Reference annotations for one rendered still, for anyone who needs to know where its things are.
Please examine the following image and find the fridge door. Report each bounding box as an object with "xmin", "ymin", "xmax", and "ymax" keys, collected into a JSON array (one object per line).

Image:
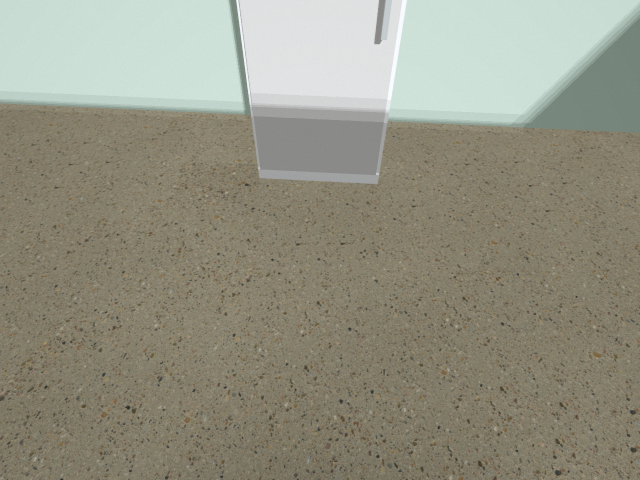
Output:
[{"xmin": 239, "ymin": 0, "xmax": 402, "ymax": 175}]

